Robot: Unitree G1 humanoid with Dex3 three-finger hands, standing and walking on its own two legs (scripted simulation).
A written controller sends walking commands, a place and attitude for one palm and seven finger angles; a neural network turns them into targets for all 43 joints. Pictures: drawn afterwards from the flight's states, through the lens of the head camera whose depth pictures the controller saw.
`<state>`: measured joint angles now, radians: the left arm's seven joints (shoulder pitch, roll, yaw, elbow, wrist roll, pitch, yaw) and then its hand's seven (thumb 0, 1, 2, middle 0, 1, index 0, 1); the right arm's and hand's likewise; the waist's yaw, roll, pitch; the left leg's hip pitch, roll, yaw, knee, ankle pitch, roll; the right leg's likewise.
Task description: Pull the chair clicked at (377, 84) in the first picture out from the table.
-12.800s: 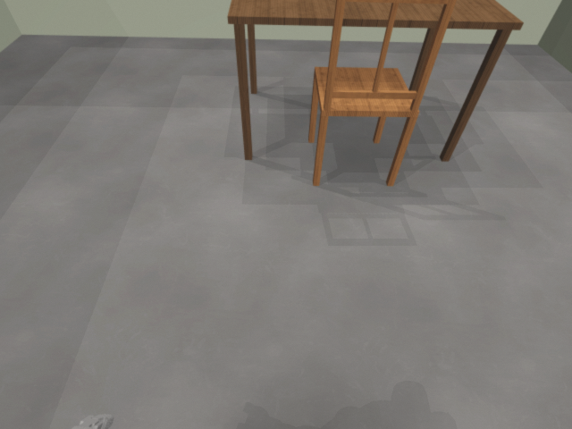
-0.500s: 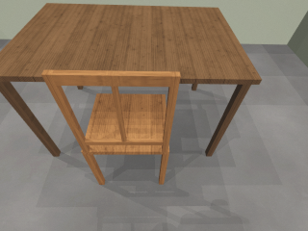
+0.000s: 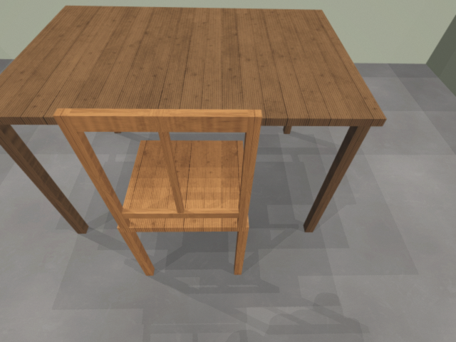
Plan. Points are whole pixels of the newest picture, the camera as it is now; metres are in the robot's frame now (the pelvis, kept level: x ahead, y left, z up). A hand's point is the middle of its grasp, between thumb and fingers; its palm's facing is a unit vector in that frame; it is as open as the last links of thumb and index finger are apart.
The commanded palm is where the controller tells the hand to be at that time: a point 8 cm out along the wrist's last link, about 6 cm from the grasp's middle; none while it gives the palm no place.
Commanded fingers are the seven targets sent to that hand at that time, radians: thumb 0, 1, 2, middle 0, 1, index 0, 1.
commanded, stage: look again from close up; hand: left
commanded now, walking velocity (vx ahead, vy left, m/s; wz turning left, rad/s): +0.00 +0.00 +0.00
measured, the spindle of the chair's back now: (173, 177) +0.50 +0.17 -0.08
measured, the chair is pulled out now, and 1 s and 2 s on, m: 0.00 0.00 0.00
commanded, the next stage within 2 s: shuffle to correct the standing spot in 0.06 s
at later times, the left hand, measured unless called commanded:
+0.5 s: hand out of the picture +0.02 +0.15 -0.18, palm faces +0.05 -0.98 -0.19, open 7.4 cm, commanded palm none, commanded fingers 0.00 0.90 0.90 -0.20 -0.30 -0.20 -0.30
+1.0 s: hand out of the picture +0.08 +0.18 -0.18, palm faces +0.05 -0.96 -0.26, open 7.3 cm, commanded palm none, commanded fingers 0.00 0.90 0.90 -0.20 -0.30 -0.20 -0.30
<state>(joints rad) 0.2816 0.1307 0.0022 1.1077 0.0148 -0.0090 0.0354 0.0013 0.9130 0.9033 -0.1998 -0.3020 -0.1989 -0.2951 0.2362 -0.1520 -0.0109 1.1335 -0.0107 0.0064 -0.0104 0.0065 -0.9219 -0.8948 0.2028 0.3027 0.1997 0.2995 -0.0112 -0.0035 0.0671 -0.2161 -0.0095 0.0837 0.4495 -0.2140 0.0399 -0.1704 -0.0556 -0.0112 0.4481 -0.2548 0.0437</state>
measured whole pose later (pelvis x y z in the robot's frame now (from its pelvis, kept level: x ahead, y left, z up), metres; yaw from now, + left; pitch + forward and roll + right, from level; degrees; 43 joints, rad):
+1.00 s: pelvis +0.04 -0.02 -0.01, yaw +1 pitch +0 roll +0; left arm 0.27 0.19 0.03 0.96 0.01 -0.03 0.06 0.00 0.91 0.90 -0.20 -0.30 -0.20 -0.30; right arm 0.17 -0.20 -0.04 0.94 -0.02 0.00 -0.01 0.00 -0.92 -0.89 0.20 0.30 0.20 0.30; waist 0.00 0.00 0.08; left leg -0.27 0.01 0.08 0.60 -0.33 0.03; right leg -0.22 -0.04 -0.04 0.65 -0.37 0.00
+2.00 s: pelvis +0.05 +0.00 +0.00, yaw +1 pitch -1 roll +0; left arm 0.30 0.13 -0.02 1.12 0.01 -0.01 0.04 0.00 0.92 0.90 -0.20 -0.30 -0.20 -0.30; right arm 0.25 -0.16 0.01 1.13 -0.01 -0.03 -0.02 0.01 -0.93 -0.89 0.20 0.30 0.20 0.30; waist 0.00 -0.01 0.02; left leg -0.17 -0.03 0.08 0.44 -0.25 0.05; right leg -0.18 -0.04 0.02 0.47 -0.28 0.03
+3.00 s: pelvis +0.04 -0.03 +0.00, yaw +2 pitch -1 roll +1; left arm 0.33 0.13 -0.02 1.12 0.01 -0.02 0.04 0.00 0.91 0.90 -0.20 -0.30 -0.20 -0.30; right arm 0.29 -0.14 0.02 1.15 -0.01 -0.02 -0.02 0.00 -0.92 -0.89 0.20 0.30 0.20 0.30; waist 0.00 0.00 0.02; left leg -0.15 0.00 0.06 0.40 -0.23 0.01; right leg -0.15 0.00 -0.01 0.44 -0.26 -0.01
